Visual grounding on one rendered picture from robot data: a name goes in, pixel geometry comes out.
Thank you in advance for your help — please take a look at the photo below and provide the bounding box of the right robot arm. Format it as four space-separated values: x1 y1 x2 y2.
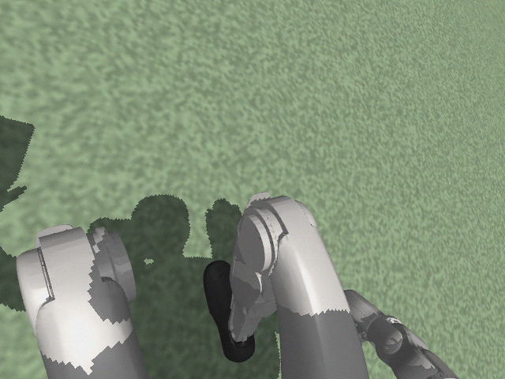
367 315 460 379

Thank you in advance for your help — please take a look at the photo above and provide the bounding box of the right robot foot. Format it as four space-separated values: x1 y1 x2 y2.
203 261 255 362

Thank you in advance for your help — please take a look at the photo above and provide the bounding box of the right robot hand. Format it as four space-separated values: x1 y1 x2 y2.
344 290 385 346

